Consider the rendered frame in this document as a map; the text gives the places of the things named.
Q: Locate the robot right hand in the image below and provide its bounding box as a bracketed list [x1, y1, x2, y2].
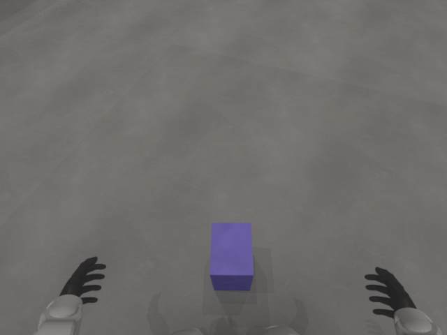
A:
[365, 267, 416, 319]

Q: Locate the left robot forearm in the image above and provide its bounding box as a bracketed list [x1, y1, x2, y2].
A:
[33, 295, 83, 335]

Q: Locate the carton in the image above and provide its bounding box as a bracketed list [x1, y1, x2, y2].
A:
[210, 223, 254, 291]

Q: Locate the robot left hand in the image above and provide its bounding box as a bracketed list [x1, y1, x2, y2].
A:
[60, 257, 106, 304]

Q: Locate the right robot forearm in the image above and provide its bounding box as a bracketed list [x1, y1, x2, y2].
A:
[394, 308, 442, 335]

